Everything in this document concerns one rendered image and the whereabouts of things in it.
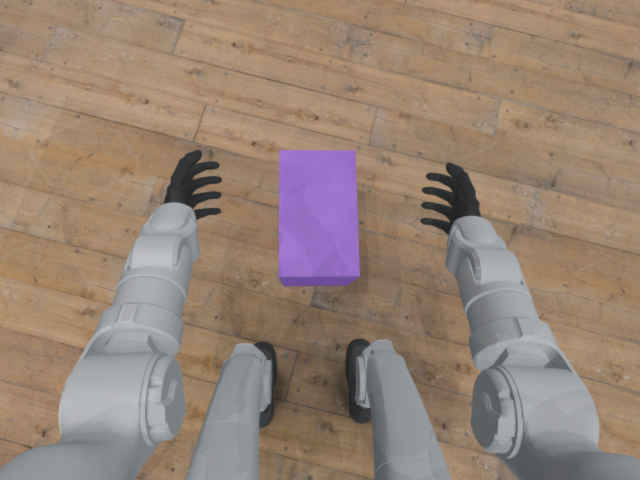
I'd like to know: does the left robot forearm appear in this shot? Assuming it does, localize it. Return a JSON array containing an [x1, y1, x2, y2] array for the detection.
[[59, 202, 200, 434]]

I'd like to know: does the right robot shin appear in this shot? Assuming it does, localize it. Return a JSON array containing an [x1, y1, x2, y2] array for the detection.
[[355, 340, 406, 408]]

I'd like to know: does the right robot forearm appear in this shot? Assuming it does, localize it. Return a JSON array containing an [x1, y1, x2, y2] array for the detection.
[[445, 216, 599, 443]]

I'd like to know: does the right robot hand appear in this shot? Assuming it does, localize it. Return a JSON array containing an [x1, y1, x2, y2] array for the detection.
[[421, 162, 481, 235]]

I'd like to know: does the left robot upper arm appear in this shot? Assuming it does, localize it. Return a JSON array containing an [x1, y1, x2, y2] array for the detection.
[[0, 351, 186, 480]]

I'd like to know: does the left robot hand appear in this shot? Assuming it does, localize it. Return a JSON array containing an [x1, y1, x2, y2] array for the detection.
[[164, 150, 222, 220]]

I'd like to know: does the left robot thigh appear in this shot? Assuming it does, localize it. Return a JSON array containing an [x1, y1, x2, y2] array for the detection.
[[185, 353, 272, 480]]

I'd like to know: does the right robot upper arm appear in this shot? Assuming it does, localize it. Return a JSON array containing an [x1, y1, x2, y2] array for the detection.
[[470, 365, 640, 480]]

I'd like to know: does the carton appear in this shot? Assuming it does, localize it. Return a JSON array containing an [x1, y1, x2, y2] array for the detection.
[[279, 150, 360, 286]]

